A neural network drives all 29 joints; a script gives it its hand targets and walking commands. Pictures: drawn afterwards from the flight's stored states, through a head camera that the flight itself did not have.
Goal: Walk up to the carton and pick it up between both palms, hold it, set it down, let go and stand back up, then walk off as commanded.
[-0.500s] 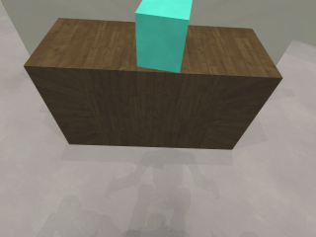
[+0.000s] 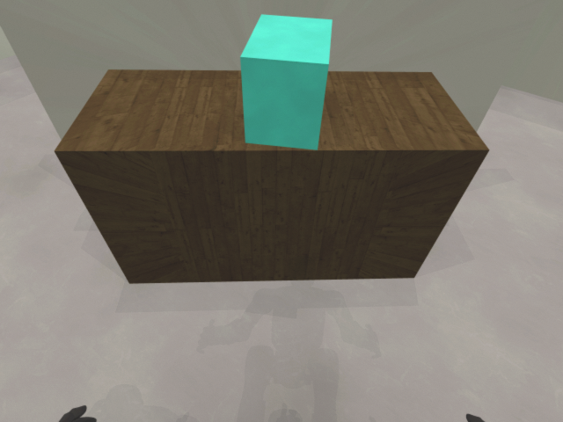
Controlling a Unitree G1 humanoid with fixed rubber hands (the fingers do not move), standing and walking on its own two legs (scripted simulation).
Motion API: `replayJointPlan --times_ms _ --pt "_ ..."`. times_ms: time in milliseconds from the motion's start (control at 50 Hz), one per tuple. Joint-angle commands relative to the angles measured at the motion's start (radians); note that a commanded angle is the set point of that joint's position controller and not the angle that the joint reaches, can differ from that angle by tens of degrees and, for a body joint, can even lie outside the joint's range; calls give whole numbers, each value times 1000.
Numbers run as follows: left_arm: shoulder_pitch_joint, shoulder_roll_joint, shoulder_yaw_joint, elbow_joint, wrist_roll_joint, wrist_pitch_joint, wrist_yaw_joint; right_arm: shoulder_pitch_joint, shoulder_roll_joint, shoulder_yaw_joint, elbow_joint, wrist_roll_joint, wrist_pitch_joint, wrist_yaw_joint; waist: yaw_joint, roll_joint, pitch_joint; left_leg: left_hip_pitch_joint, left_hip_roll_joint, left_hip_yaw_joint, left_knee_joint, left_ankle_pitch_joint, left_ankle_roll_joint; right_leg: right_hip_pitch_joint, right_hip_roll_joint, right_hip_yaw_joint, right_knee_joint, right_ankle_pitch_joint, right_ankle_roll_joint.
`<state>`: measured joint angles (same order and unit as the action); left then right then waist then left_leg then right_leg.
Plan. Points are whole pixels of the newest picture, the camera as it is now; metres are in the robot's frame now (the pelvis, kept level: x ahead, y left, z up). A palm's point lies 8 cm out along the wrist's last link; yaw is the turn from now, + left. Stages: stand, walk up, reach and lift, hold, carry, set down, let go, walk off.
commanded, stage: stand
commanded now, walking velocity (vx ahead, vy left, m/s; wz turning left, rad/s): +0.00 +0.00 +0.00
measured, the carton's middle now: (288, 81) +0.99 +0.02 +0.02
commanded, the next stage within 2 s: none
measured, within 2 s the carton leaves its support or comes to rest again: neither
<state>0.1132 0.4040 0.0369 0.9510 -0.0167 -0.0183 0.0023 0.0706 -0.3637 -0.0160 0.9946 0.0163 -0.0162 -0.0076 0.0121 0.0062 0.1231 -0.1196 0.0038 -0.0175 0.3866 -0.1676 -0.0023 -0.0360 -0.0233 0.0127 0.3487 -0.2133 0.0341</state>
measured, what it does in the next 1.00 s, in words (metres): stands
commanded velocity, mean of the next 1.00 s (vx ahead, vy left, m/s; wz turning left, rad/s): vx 0.00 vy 0.00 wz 0.00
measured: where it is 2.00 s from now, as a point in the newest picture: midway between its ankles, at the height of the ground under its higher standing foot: outside the picture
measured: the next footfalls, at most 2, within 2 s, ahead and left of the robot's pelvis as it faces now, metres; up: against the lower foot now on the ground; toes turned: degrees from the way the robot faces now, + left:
none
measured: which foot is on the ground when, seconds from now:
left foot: down 0.00-1.00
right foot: down 0.00-1.00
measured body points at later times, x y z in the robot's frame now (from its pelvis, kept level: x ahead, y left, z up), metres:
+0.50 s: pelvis -0.01 +0.01 +0.00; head +0.00 +0.01 +0.45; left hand +0.05 +0.32 -0.13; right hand +0.07 -0.30 -0.12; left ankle +0.03 +0.12 -0.75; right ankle -0.01 -0.14 -0.75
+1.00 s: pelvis +0.00 +0.01 +0.00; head +0.02 +0.01 +0.45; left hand +0.09 +0.32 -0.12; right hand +0.09 -0.30 -0.12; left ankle +0.03 +0.12 -0.75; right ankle -0.01 -0.14 -0.74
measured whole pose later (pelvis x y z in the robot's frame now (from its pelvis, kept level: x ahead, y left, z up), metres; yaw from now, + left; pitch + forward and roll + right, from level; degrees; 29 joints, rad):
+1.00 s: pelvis +0.00 +0.01 +0.00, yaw -1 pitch -3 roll +0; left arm 0.13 0.37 0.04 1.07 0.00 -0.02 0.02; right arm 0.09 -0.35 -0.05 1.10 0.01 -0.02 -0.01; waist 0.00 0.00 0.08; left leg -0.14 0.00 0.00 0.33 -0.14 0.01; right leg -0.07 -0.03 0.03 0.31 -0.19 0.04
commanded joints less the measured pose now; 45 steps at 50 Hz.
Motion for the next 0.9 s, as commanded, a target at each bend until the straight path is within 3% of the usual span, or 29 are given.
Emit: replayJointPlan --times_ms 0,40,60,80,100,120,180,220,240,260,300,380,440,500,540,560,620,640,680,700,720,740,780,840,880 --pt "-3 154 36 8 6 -8 11 -15 -201 -50 1 -5 -19 -11 -2 -12 -112 -7 129 -126 -117 56 29 0 -90 45 -69 63 -22" --pt "-6 145 32 17 5 -5 13 -56 -177 -43 5 -3 -15 -4 9 18 -77 -39 121 -115 -135 1 21 -20 -94 51 -75 37 -25" --pt "-19 147 30 20 5 -5 14 -60 -200 -56 5 -4 -13 -4 -5 19 -75 -43 112 -111 -150 -51 15 -26 -86 49 -76 17 -17" --pt "-16 175 39 27 8 -1 17 -54 -203 -56 13 -7 -14 -6 5 -2 -77 -51 131 -135 -157 -52 21 -19 -92 49 -86 13 -23" --pt "-17 139 27 25 9 -5 14 -42 -215 -61 27 -7 -8 -7 -3 33 -68 -56 121 -139 -166 -105 17 -47 -83 49 -76 -13 -17" --pt "-5 170 35 35 8 -5 19 -51 -224 -64 24 -12 -12 -7 12 35 -53 -85 128 -136 -166 -117 25 -30 -100 72 -94 13 -30" --pt "-20 186 38 41 8 -17 20 -33 -208 -64 36 -6 -12 -5 1 -24 -66 -59 107 -119 -164 -80 7 -59 -97 69 -100 -41 -28" --pt "-7 142 24 53 6 -14 16 -36 -218 -69 42 -8 -13 -4 -10 10 -56 -56 120 -130 -165 -122 15 -89 -96 68 -113 -62 -22" --pt "31 167 31 63 7 -14 16 -39 -221 -70 47 -10 -8 0 10 60 -92 -47 118 -126 -169 -121 10 -58 -95 66 -103 -41 -26" --pt "28 158 32 69 8 -16 17 -4 -212 -68 56 -6 -7 -1 -2 52 -111 -64 118 -135 -176 -153 8 -39 -96 66 -91 -48 -27" --pt "-12 171 29 52 13 -20 20 -47 -199 -64 47 -8 -9 1 -1 21 -89 -56 125 -137 -173 -111 15 -75 -102 70 -95 -20 -29" --pt "14 169 30 71 9 -20 19 -8 -204 -69 51 -4 -13 -1 -11 46 -110 -44 121 -123 -162 -107 18 -75 -106 77 -94 -13 -33" --pt "22 161 29 78 14 -19 23 -16 -194 -66 49 -8 -10 5 -15 -12 -102 -23 119 -123 -149 -86 18 -119 -103 80 -115 -58 -32" --pt "29 160 27 79 13 -19 21 29 -200 -70 58 -1 -10 -5 -27 -10 -81 -9 113 -108 -132 -44 23 -129 -102 82 -115 -22 -34" --pt "38 148 24 87 12 -20 16 -9 -202 -70 45 -6 -15 -6 -16 11 -96 -9 121 -109 -129 -19 26 -113 -109 87 -104 15 -35" --pt "34 153 29 79 11 -20 18 14 -209 -70 53 -4 -11 -3 -15 -28 -88 -15 113 -102 -138 -21 21 -112 -102 80 -108 14 -31" --pt "32 144 25 79 12 -20 24 -25 -192 -66 49 -11 -17 0 -9 -16 -99 -8 116 -103 -134 -12 26 -101 -101 67 -102 19 -31" --pt "35 166 32 78 10 -23 21 -4 -196 -66 49 -6 -19 -3 -14 12 -104 0 114 -100 -129 -5 25 -102 -106 79 -104 31 -36" --pt "28 169 38 74 11 -22 23 -12 -185 -62 58 -6 -17 -1 -8 -16 -108 -19 116 -108 -126 8 30 -86 -103 76 -100 42 -36" --pt "-1 149 32 71 11 -23 21 -15 -182 -62 50 -7 -21 -5 -21 2 -114 -12 114 -85 -123 19 27 -84 -112 86 -102 47 -36" --pt "18 143 28 74 9 -22 19 -10 -173 -59 57 -8 -19 -5 -11 -30 -108 0 110 -91 -122 40 28 -97 -108 80 -93 43 -40" --pt "37 143 31 81 6 -21 23 -26 -196 -62 43 -11 -17 -5 -1 16 -114 -15 117 -91 -124 21 32 -63 -111 83 -104 75 -39" --pt "28 155 33 73 9 -19 21 6 -172 -55 60 -6 -13 -6 -6 -9 -99 -21 110 -83 -125 61 27 -67 -113 84 -90 101 -39" --pt "38 147 32 79 12 -16 23 0 -180 -53 57 -5 -16 -12 -2 2 -120 8 116 -84 -111 96 25 -57 -108 81 -93 107 -36" --pt "2 150 33 75 14 -14 22 -2 -195 -65 54 -3 -22 -11 -10 -33 -116 20 120 -92 -111 124 29 -86 -107 76 -78 107 -40"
